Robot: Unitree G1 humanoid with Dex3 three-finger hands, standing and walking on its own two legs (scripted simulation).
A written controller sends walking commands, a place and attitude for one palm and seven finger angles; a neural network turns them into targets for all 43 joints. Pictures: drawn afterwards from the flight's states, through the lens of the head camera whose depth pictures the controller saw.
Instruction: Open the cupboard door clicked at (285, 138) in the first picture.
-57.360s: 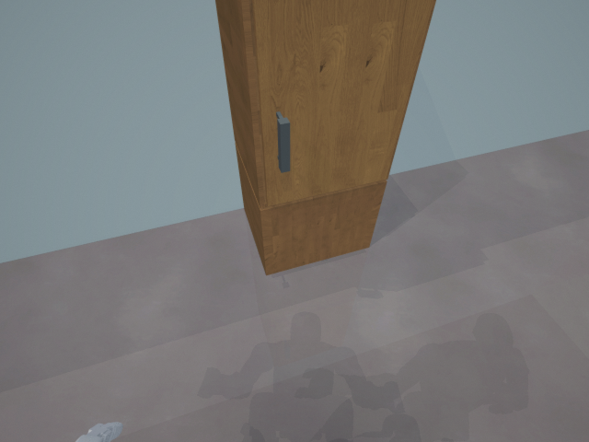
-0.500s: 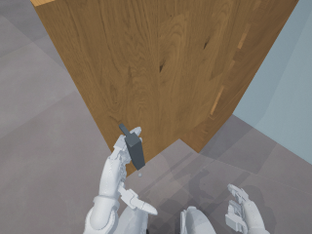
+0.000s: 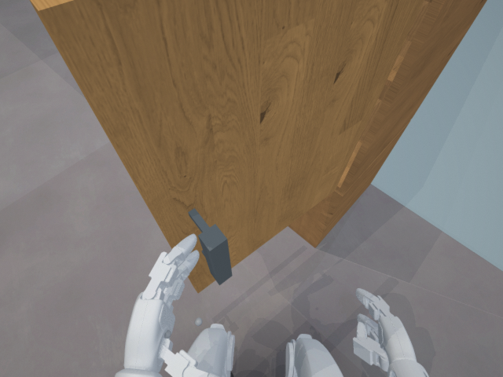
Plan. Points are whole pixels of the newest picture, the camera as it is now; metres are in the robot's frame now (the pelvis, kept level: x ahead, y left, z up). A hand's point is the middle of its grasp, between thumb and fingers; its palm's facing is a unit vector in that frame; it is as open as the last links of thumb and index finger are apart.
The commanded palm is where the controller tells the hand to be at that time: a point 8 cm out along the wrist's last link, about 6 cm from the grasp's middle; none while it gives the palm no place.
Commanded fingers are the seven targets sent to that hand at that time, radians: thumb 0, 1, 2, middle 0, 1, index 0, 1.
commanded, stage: slide the hand sideways off the handle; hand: left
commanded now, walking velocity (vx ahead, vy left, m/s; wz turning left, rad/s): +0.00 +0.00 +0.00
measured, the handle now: (209, 247) +0.30 +0.09 +0.04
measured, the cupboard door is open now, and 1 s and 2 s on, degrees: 81 81 81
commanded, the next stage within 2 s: draw the hand back to the body in 0.42 s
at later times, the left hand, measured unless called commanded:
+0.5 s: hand (163, 347) +0.17 +0.13 +0.04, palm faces +0.01 -1.00 -0.02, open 16.2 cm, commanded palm +0.14 +0.18 +0.03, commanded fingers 0.00 -0.50 0.30 -0.15 -0.30 -0.15 -0.30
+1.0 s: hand (96, 336) +0.17 +0.17 +0.13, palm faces +0.00 -1.00 -0.06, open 16.3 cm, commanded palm +0.13 +0.23 +0.15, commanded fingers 0.00 -0.32 0.38 -0.16 -0.30 -0.16 -0.30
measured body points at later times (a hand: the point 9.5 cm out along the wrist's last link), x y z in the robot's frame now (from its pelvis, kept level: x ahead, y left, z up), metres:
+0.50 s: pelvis -0.02 -0.02 -0.01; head +0.07 -0.02 +0.43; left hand +0.16 +0.18 +0.04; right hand +0.19 -0.25 -0.10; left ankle +0.02 +0.09 -0.61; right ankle +0.01 -0.10 -0.61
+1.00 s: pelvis +0.00 +0.00 +0.05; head +0.03 +0.00 +0.50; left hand +0.16 +0.22 +0.14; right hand +0.19 -0.23 -0.01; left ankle +0.02 +0.09 -0.61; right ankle +0.01 -0.10 -0.61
